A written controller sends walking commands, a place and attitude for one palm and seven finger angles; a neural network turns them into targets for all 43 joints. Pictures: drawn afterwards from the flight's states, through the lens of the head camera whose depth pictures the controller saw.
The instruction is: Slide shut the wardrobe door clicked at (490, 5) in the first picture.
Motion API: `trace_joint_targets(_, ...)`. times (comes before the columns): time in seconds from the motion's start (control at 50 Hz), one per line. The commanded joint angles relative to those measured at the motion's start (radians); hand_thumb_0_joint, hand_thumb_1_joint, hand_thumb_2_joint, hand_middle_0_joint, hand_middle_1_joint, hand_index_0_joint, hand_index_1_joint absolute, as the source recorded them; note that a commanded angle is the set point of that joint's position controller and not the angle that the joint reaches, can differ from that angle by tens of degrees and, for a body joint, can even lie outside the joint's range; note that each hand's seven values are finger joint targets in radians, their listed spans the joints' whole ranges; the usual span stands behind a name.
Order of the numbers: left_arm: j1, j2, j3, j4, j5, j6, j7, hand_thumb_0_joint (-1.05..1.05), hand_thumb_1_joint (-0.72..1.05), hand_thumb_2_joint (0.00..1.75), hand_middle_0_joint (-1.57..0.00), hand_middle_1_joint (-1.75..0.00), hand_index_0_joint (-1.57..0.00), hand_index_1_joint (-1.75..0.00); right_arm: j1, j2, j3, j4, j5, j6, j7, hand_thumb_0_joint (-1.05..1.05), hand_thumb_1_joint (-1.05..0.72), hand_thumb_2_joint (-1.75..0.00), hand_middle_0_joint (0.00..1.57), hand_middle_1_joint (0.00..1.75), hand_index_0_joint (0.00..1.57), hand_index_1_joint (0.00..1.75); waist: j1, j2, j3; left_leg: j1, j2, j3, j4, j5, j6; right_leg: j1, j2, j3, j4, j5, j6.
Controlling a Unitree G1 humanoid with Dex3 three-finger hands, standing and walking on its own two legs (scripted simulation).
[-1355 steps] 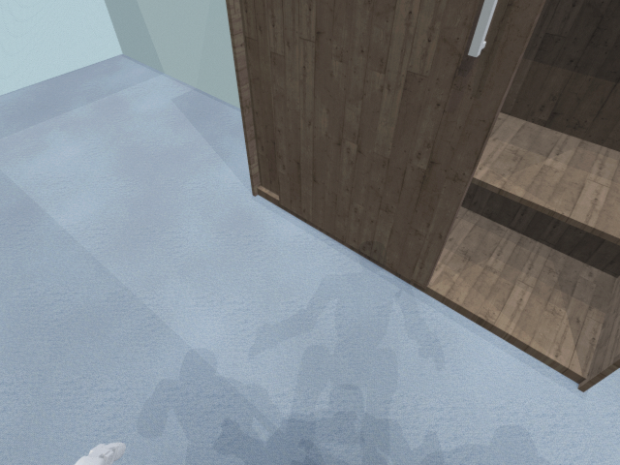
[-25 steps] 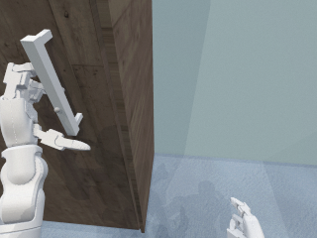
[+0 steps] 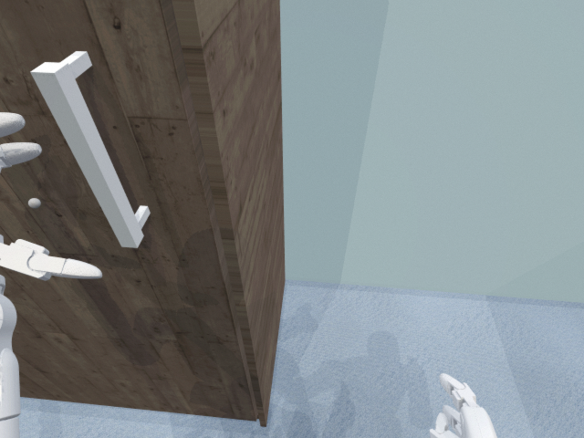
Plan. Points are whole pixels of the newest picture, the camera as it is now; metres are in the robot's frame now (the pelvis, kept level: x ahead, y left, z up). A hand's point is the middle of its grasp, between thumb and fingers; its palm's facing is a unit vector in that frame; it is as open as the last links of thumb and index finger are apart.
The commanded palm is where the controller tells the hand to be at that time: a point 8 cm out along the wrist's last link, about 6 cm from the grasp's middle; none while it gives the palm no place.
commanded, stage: slip the hand off the handle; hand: left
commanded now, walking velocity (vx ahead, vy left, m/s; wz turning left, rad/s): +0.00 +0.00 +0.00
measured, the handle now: (108, 161) +0.30 +0.24 +0.26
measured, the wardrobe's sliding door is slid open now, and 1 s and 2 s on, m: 0.01 0.01 0.01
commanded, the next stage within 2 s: draw the hand back to the body in 0.64 s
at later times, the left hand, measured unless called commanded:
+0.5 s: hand out of the picture +0.15 +0.29 +0.24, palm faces +0.53 -0.82 -0.22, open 14.7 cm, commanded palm +0.10 +0.33 +0.24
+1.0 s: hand (14, 311) +0.16 +0.28 +0.20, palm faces +0.26 -0.93 -0.26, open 14.7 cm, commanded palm +0.09 +0.32 +0.23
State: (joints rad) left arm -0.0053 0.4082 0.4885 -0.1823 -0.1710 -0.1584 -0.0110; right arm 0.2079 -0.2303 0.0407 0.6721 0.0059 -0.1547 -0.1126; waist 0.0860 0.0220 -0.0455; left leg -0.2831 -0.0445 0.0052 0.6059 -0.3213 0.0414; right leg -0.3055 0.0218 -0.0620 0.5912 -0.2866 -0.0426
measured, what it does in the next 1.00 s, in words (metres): stands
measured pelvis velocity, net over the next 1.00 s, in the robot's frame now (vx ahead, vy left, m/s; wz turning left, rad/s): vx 0.00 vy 0.01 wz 0.02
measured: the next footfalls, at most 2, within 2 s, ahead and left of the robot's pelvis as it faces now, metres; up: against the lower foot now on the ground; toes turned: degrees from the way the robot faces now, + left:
none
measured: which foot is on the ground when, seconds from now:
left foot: down 0.00-1.00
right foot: down 0.00-1.00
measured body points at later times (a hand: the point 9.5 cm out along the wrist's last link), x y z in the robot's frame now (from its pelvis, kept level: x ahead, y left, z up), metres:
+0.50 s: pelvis -0.01 +0.00 +0.00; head -0.03 -0.01 +0.45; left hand +0.12 +0.34 +0.25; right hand +0.21 -0.20 -0.07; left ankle +0.00 +0.09 -0.73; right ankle +0.02 -0.09 -0.73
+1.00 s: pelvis +0.00 +0.01 +0.00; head -0.04 -0.01 +0.45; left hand +0.14 +0.32 +0.21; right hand +0.22 -0.18 -0.05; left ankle +0.00 +0.09 -0.73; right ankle +0.02 -0.09 -0.73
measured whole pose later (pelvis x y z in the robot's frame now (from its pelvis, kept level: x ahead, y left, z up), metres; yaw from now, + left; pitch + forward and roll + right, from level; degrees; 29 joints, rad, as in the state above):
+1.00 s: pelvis +0.00 +0.01 +0.00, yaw +1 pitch -3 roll -1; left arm 0.39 0.43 0.49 -0.50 -0.35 0.18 -0.26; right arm 0.22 -0.23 0.10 0.64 0.07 -0.30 -0.14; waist 0.14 0.05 -0.08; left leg -0.23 -0.05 -0.01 0.61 -0.33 0.05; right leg -0.23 0.02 -0.08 0.57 -0.29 -0.03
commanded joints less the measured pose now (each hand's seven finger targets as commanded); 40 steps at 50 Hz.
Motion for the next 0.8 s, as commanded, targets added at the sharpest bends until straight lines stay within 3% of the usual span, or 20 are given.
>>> trace_joint_targets(0.0, -0.122, 0.225, 0.116, -0.192, -0.052, -0.050, -0.008, 0.00, -0.55, 0.20, -0.25, -1.15, -0.25, -1.15, -0.133, -0.110, -0.040, -0.173, 0.008, -0.076, -0.005, 0.00, -0.90, -0.90, 0.20, 0.30, 0.20, 0.30, 0.023, 0.048, -0.147, 0.008, 0.032, -0.034, -0.103, 0.189, -0.046, 0.080, -0.033, 0.046, -0.098, 0.108, 0.003)
trace_joint_targets(0.08, 0.044, 0.256, 0.179, -0.320, -0.064, -0.056, -0.002, 0.00, -0.55, 0.20, -0.25, -1.15, -0.25, -1.15, -0.133, -0.114, -0.048, -0.184, 0.000, -0.083, 0.014, 0.00, -0.90, -0.90, 0.20, 0.30, 0.20, 0.30, 0.049, 0.021, -0.189, 0.009, 0.037, -0.019, -0.085, 0.262, -0.042, 0.129, -0.038, 0.047, -0.079, 0.194, 0.007)
trace_joint_targets(0.1, 0.035, 0.224, 0.146, -0.361, -0.066, -0.061, -0.002, 0.00, -0.55, 0.20, -0.25, -1.15, -0.25, -1.15, -0.146, -0.108, -0.044, -0.192, 0.000, -0.086, 0.018, 0.00, -0.90, -0.90, 0.20, 0.30, 0.20, 0.30, 0.039, 0.029, -0.165, 0.009, 0.037, -0.018, -0.086, 0.254, -0.043, 0.108, -0.039, 0.046, -0.081, 0.184, 0.008)
trace_joint_targets(0.16, 0.104, 0.246, 0.204, -0.404, -0.083, -0.088, 0.005, 0.00, -0.55, 0.20, -0.25, -1.15, -0.25, -1.15, -0.134, -0.107, -0.052, -0.176, -0.004, -0.096, 0.020, 0.00, -0.90, -0.90, 0.20, 0.30, 0.20, 0.30, 0.038, 0.017, -0.139, 0.003, 0.038, -0.017, -0.075, 0.240, -0.040, 0.089, -0.038, 0.050, -0.091, 0.170, 0.011)
trace_joint_targets(0.2, 0.125, 0.234, 0.203, -0.418, -0.097, -0.101, 0.002, 0.00, -0.55, 0.20, -0.25, -1.15, -0.25, -1.15, -0.137, -0.107, -0.049, -0.170, -0.005, -0.102, 0.018, 0.00, -0.90, -0.90, 0.20, 0.30, 0.20, 0.30, 0.031, 0.018, -0.109, -0.006, 0.038, -0.021, -0.070, 0.210, -0.037, 0.064, -0.041, 0.051, -0.103, 0.131, 0.013)
trace_joint_targets(0.28, 0.107, 0.208, 0.174, -0.441, -0.114, -0.110, -0.023, 0.00, -0.55, 0.20, -0.25, -1.15, -0.25, -1.15, -0.137, -0.105, -0.048, -0.159, -0.001, -0.125, 0.007, 0.00, -0.90, -0.90, 0.20, 0.30, 0.20, 0.30, 0.017, 0.085, -0.061, -0.004, 0.031, -0.032, -0.069, 0.125, -0.037, 0.003, -0.043, 0.059, -0.127, 0.023, 0.009)
trace_joint_targets(0.4, 0.102, 0.196, 0.123, -0.428, -0.128, -0.082, -0.074, 0.00, -0.55, 0.20, -0.25, -1.15, -0.25, -1.15, -0.140, -0.110, -0.036, -0.164, 0.006, -0.155, -0.011, 0.00, -0.90, -0.90, 0.20, 0.30, 0.20, 0.30, 0.009, 0.039, -0.041, -0.034, 0.024, -0.051, -0.070, 0.026, -0.027, -0.020, -0.049, 0.071, -0.140, -0.088, 0.012)
trace_joint_targets(0.44, 0.125, 0.204, 0.134, -0.426, -0.135, -0.073, -0.081, 0.00, -0.55, 0.20, -0.25, -1.15, -0.25, -1.15, -0.142, -0.108, -0.034, -0.166, 0.006, -0.161, -0.014, 0.00, -0.90, -0.90, 0.20, 0.30, 0.20, 0.30, 0.019, 0.021, -0.046, -0.043, 0.024, -0.056, -0.068, 0.012, -0.025, -0.015, -0.048, 0.075, -0.140, -0.108, 0.012)
trace_joint_targets(0.48, 0.146, 0.206, 0.142, -0.430, -0.139, -0.075, -0.083, 0.00, -0.55, 0.20, -0.25, -1.15, -0.25, -1.15, -0.144, -0.107, -0.030, -0.165, 0.005, -0.168, -0.014, 0.00, -0.90, -0.90, 0.20, 0.30, 0.20, 0.30, 0.025, 0.038, -0.033, -0.045, 0.026, -0.060, -0.064, 0.015, -0.028, -0.013, -0.048, 0.073, -0.136, -0.103, 0.010)
trace_joint_targets(0.56, 0.230, 0.206, 0.167, -0.508, -0.151, -0.094, -0.079, 0.00, -0.55, 0.20, -0.25, -1.15, -0.25, -1.15, -0.151, -0.100, -0.022, -0.181, -0.002, -0.178, 0.002, 0.00, -0.90, -0.90, 0.20, 0.30, 0.20, 0.30, 0.052, 0.046, -0.090, -0.022, 0.029, -0.074, -0.070, 0.098, -0.045, 0.021, -0.034, 0.039, -0.085, 0.007, 0.002)
trace_joint_targets(0.58, 0.261, 0.218, 0.185, -0.526, -0.155, -0.097, -0.076, 0.00, -0.55, 0.20, -0.25, -1.15, -0.25, -1.15, -0.154, -0.101, -0.021, -0.182, -0.004, -0.180, 0.007, 0.00, -0.90, -0.90, 0.20, 0.30, 0.20, 0.30, 0.062, 0.085, -0.102, -0.013, 0.028, -0.073, -0.065, 0.128, -0.053, 0.032, -0.031, 0.036, -0.075, 0.040, -0.001)
trace_joint_targets(0.64, 0.343, 0.198, 0.194, -0.561, -0.172, -0.111, -0.080, 0.00, -0.55, 0.20, -0.25, -1.15, -0.25, -1.15, -0.151, -0.093, -0.019, -0.191, -0.006, -0.183, 0.019, 0.00, -0.90, -0.90, 0.20, 0.30, 0.20, 0.30, 0.067, 0.073, -0.104, -0.002, 0.030, -0.070, -0.056, 0.198, -0.068, 0.035, -0.024, 0.018, -0.053, 0.122, -0.003)
trace_joint_targets(0.68, 0.329, 0.208, 0.224, -0.519, -0.184, -0.102, -0.074, 0.00, -0.55, 0.20, -0.25, -1.15, -0.25, -1.15, -0.147, -0.096, -0.018, -0.178, 0.000, -0.179, 0.012, 0.00, -0.90, -0.90, 0.20, 0.30, 0.20, 0.30, 0.062, 0.049, -0.057, -0.023, 0.032, -0.077, -0.060, 0.165, -0.076, 0.008, -0.017, 0.014, -0.067, 0.082, -0.002)
trace_joint_targets(0.72, 0.312, 0.174, 0.206, -0.506, -0.198, -0.106, -0.078, 0.00, -0.55, 0.20, -0.25, -1.15, -0.25, -1.15, -0.141, -0.095, -0.019, -0.177, 0.004, -0.184, 0.009, 0.00, -0.90, -0.90, 0.20, 0.30, 0.20, 0.30, 0.051, 0.063, -0.029, -0.026, 0.033, -0.082, -0.065, 0.138, -0.080, -0.020, -0.015, 0.013, -0.068, 0.057, -0.002)
trace_joint_targets(0.74, 0.309, 0.169, 0.199, -0.497, -0.203, -0.102, -0.082, 0.00, -0.55, 0.20, -0.25, -1.15, -0.25, -1.15, -0.141, -0.097, -0.017, -0.178, 0.005, -0.186, 0.006, 0.00, -0.90, -0.90, 0.20, 0.30, 0.20, 0.30, 0.049, 0.072, -0.030, -0.027, 0.030, -0.083, -0.065, 0.120, -0.080, -0.033, -0.015, 0.015, -0.068, 0.044, -0.002)
trace_joint_targets(0.76, 0.396, 0.226, 0.145, -0.375, -0.154, 0.027, -0.145, 0.00, -0.55, 0.20, -0.25, -1.15, -0.25, -1.15, -0.128, -0.110, -0.016, -0.170, 0.039, -0.177, -0.005, 0.00, -0.90, -0.90, 0.20, 0.30, 0.20, 0.30, 0.044, 0.127, -0.049, -0.019, 0.050, -0.082, -0.113, 0.050, -0.080, -0.003, -0.015, 0.035, -0.087, 0.014, -0.005)
trace_joint_targets(0.78, 0.322, 0.203, 0.117, -0.469, -0.162, 0.082, -0.171, 0.00, -0.55, 0.20, -0.25, -1.15, -0.25, -1.15, -0.151, -0.113, -0.011, -0.203, 0.051, -0.171, -0.014, 0.00, -0.90, -0.90, 0.20, 0.30, 0.20, 0.30, 0.035, 0.141, -0.040, -0.006, 0.040, -0.085, -0.122, 0.041, -0.070, 0.004, -0.017, 0.034, -0.099, 0.018, 0.000)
